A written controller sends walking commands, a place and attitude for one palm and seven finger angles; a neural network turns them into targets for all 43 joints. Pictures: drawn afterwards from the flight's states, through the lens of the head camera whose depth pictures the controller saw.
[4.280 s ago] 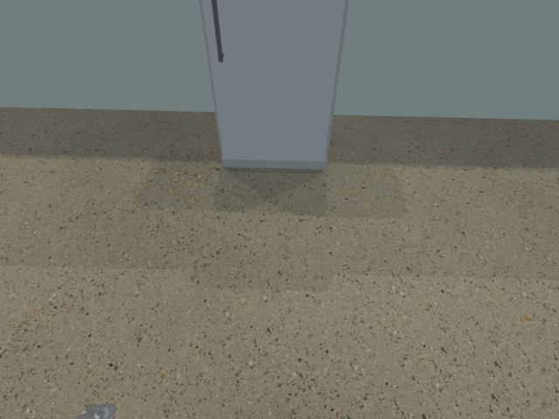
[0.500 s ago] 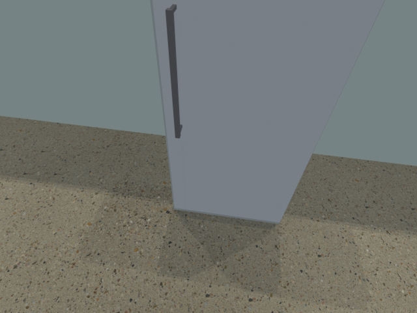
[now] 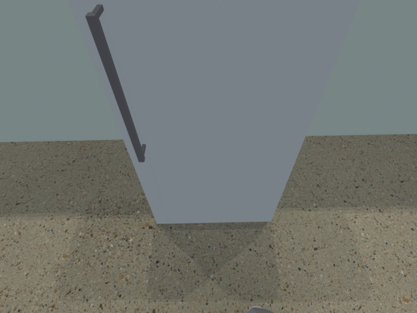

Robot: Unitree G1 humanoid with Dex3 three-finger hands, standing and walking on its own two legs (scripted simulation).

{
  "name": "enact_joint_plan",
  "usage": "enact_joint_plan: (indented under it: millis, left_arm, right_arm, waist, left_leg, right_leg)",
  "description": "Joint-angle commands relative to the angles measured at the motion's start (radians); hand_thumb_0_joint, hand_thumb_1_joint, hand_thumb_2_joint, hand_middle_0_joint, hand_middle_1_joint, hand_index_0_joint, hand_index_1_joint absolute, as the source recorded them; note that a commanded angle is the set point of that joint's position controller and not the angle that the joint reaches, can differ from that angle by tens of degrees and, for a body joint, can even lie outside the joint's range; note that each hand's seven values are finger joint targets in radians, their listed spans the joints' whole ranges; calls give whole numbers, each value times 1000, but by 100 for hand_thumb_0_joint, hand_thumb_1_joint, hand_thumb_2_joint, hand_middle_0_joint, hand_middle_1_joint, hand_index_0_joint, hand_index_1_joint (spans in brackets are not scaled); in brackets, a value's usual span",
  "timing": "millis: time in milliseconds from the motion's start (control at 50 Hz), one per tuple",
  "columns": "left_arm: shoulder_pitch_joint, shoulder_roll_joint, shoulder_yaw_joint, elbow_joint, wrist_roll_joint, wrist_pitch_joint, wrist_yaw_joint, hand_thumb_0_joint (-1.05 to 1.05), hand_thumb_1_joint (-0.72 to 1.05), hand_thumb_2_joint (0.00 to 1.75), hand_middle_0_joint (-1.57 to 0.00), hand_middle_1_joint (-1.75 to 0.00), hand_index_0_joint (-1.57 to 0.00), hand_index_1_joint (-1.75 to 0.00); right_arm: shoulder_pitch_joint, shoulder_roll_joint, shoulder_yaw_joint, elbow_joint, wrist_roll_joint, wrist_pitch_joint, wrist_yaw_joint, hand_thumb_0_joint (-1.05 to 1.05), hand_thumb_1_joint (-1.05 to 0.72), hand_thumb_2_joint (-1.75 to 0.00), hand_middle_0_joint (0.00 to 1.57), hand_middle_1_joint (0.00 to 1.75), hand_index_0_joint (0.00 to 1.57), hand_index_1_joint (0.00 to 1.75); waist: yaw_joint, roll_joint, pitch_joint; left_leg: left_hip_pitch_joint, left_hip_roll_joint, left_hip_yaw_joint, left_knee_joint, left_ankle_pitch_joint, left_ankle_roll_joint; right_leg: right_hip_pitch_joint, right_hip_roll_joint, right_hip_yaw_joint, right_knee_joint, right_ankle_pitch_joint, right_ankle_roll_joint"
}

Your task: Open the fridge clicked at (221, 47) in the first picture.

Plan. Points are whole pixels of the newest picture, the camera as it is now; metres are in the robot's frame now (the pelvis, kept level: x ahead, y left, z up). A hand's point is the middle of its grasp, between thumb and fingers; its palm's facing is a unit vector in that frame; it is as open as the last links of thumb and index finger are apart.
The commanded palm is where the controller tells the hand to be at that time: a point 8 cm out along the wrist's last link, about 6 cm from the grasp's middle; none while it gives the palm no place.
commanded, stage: take the last steps up to it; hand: left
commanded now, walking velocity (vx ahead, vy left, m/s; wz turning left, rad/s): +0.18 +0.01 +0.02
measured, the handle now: (124, 100) +0.56 +0.21 +0.09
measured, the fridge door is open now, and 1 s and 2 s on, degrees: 0 0 0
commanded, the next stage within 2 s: come to a stop and stand still in 0.10 s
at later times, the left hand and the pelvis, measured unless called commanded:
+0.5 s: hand out of the picture +0.10 +0.17 -0.18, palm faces +0.11 -0.98 -0.18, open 7.3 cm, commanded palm none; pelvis +0.10 +0.00 +0.00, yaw +1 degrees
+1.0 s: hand out of the picture +0.04 +0.11 -0.15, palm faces +0.10 -0.97 -0.22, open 7.4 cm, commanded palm none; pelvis +0.05 -0.06 +0.01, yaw +2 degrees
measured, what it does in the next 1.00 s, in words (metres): steps on the spot: right foot, then left foot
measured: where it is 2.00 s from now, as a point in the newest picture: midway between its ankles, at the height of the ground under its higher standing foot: outside the picture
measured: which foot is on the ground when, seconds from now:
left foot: down 0.00-0.04, up 0.06-0.38, down 0.40-0.78, up 0.80-1.00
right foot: up 0.00-0.00, down 0.02-0.42, up 0.44-0.72, down 0.74-1.00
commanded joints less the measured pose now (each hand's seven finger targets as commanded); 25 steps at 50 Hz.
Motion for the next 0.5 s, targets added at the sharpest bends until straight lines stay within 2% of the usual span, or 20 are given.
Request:
enact_joint_plan:
  millis: [0,20,40,60,80,100,120,140,160,180,240,280,320,340,360,380,400,420,440,480]
  left_arm:
    - [310,168,37,43,7,-50,18,0,90,90,-20,-30,-20,-30]
    - [386,244,48,55,-10,-49,23,0,90,90,-20,-30,-20,-30]
    - [338,218,42,45,-17,-43,29,0,90,90,-20,-30,-20,-30]
    - [254,187,36,32,-17,-47,30,0,90,90,-20,-30,-20,-30]
    - [188,144,25,15,-18,-46,32,0,90,90,-20,-30,-20,-30]
    - [137,108,17,-2,-17,-46,38,0,90,90,-20,-30,-20,-30]
    - [117,81,5,-7,-13,-49,39,0,90,90,-20,-30,-20,-30]
    - [114,65,-1,-4,-10,-53,38,0,90,90,-20,-30,-20,-30]
    - [110,64,-3,-1,-9,-56,38,0,90,90,-20,-30,-20,-30]
    - [118,49,-2,-3,-6,-55,39,0,90,90,-20,-30,-20,-30]
    - [107,67,-10,-4,-5,-47,43,0,90,90,-20,-30,-20,-30]
    - [109,88,-10,2,-9,-33,46,0,90,90,-20,-30,-20,-30]
    - [105,106,-4,5,-11,-20,52,0,90,90,-20,-30,-20,-30]
    - [105,109,-3,7,-14,-11,55,0,90,90,-20,-30,-20,-30]
    - [107,108,-2,5,-17,-2,55,0,90,90,-20,-30,-20,-30]
    - [135,82,-5,-1,-19,8,57,0,90,90,-20,-30,-20,-30]
    - [154,61,-10,-8,-18,18,59,0,90,90,-20,-30,-20,-30]
    - [176,46,-15,-5,-20,26,64,0,90,90,-20,-30,-20,-30]
    - [173,50,-14,-2,-21,32,61,0,90,90,-20,-30,-20,-30]
    - [157,71,-7,1,-20,48,57,0,90,90,-20,-30,-20,-30]
  right_arm:
    - [21,-91,-16,-57,18,-26,6,0,-90,-90,20,30,20,30]
    - [16,-83,-12,-88,22,-21,5,0,-90,-90,20,30,20,30]
    - [-23,-101,-22,-91,17,-13,-1,0,-90,-90,20,30,20,30]
    - [-45,-82,-24,-82,16,-9,3,0,-90,-90,20,30,20,30]
    - [-61,-79,-25,-82,12,-3,4,0,-90,-90,20,30,20,30]
    - [-59,-70,-27,-78,7,6,8,0,-90,-90,20,30,20,30]
    - [-54,-55,-22,-71,4,13,9,0,-90,-90,20,30,20,30]
    - [-37,-39,-19,-67,3,20,10,0,-90,-90,20,30,20,30]
    - [-22,-34,-17,-66,4,24,10,0,-90,-90,20,30,20,30]
    - [-34,-27,-18,-69,3,29,10,0,-90,-90,20,30,20,30]
    - [-72,-19,-2,-80,12,30,7,0,-90,-90,20,30,20,30]
    - [-117,-37,2,-94,16,34,4,0,-90,-90,20,30,20,30]
    - [-133,-65,-4,-103,20,38,0,0,-90,-90,20,30,20,30]
    - [-133,-84,-8,-105,19,41,-2,0,-90,-90,20,30,20,30]
    - [-119,-111,-15,-104,18,39,-3,0,-90,-90,20,30,20,30]
    - [-122,-156,-23,-116,14,33,-7,0,-90,-90,20,30,20,30]
    - [-124,-202,-27,-128,13,33,-11,0,-90,-90,20,30,20,30]
    - [-148,-223,-32,-135,9,40,-14,0,-90,-90,20,30,20,30]
    - [-184,-213,-28,-139,10,41,-21,0,-90,-90,20,30,20,30]
    - [-221,-207,-28,-160,10,44,-32,0,-90,-90,20,30,20,30]
  waist:
    - [156,-181,-131]
    - [153,-291,-192]
    - [147,-169,-133]
    - [120,-194,-97]
    - [94,-152,-42]
    - [66,-94,-12]
    - [45,-71,4]
    - [27,-64,-2]
    - [15,-91,-15]
    - [18,-97,-14]
    - [26,-98,-41]
    - [45,-123,-54]
    - [40,-148,-58]
    - [32,-134,-53]
    - [26,-88,-61]
    - [37,20,-72]
    - [44,143,-76]
    - [52,178,-52]
    - [54,244,-44]
    - [47,252,-45]
  left_leg:
    - [-429,68,-11,429,146,55]
    - [-539,-10,-50,686,-242,30]
    - [-566,23,-148,796,-228,37]
    - [-560,57,-166,832,-149,37]
    - [-561,79,-176,838,-90,32]
    - [-533,102,-181,807,-36,26]
    - [-497,103,-171,765,-5,16]
    - [-471,93,-158,716,17,7]
    - [-454,89,-145,658,25,-1]
    - [-429,86,-132,600,28,-8]
    - [-370,55,-119,405,62,-25]
    - [-338,32,-114,310,83,-28]
    - [-286,28,-115,203,141,-27]
    - [-229,31,-115,126,218,-26]
    - [-162,53,-131,70,399,-15]
    - [-106,143,-204,62,663,24]
    - [-117,236,-274,38,849,86]
    - [-163,275,-281,10,859,128]
    - [-191,287,-323,-43,845,160]
    - [-219,302,-341,-77,758,202]
  right_leg:
    - [571,-195,260,-176,149,-94]
    - [611,-382,513,-308,248,-193]
    - [527,-376,472,-338,213,-222]
    - [414,-336,431,-360,126,-197]
    - [321,-316,383,-385,71,-179]
    - [250,-286,291,-397,95,-166]
    - [188,-253,219,-402,156,-147]
    - [168,-227,169,-400,224,-135]
    - [172,-215,126,-394,267,-132]
    - [152,-205,113,-393,292,-137]
    - [192,-181,79,-338,505,-138]
    - [231,-167,79,-298,561,-129]
    - [240,-166,73,-241,573,-116]
    - [216,-155,68,-207,518,-97]
    - [184,-127,56,-162,424,-64]
    - [137,-72,34,-111,270,-19]
    - [143,-21,5,-72,64,21]
    - [165,12,6,-18,-125,27]
    - [150,28,14,64,-249,35]
    - [114,27,81,251,-351,31]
